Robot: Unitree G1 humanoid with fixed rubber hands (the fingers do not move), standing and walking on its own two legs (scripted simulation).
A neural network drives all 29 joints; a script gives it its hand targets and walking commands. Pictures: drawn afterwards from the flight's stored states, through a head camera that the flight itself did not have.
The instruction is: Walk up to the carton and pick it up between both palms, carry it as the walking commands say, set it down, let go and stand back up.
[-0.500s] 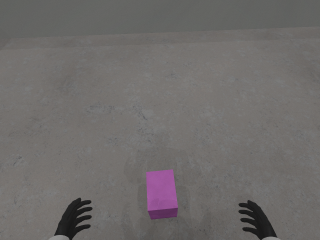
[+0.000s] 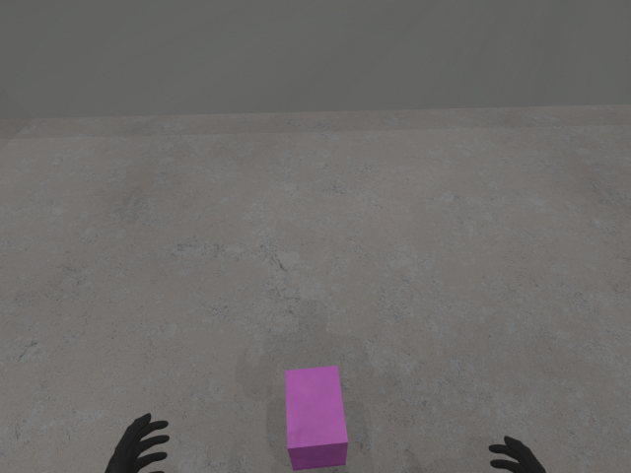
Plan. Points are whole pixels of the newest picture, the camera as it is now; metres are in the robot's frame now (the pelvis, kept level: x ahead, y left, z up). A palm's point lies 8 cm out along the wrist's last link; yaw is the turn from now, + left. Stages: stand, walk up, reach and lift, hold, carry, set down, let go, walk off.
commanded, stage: stand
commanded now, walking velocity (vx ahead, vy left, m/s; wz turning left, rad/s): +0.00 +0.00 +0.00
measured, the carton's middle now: (315, 418) +0.43 +0.06 -0.66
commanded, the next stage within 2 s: none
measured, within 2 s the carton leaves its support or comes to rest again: neither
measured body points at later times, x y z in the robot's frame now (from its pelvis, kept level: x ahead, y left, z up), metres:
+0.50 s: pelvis -0.02 +0.00 +0.00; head -0.10 -0.02 +0.44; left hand +0.09 +0.29 -0.08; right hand +0.13 -0.28 -0.08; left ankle -0.02 +0.11 -0.74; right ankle -0.01 -0.11 -0.74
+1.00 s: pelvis -0.04 +0.00 +0.00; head -0.13 -0.01 +0.44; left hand +0.05 +0.30 -0.09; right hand +0.09 -0.29 -0.09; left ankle -0.02 +0.11 -0.74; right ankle -0.01 -0.11 -0.74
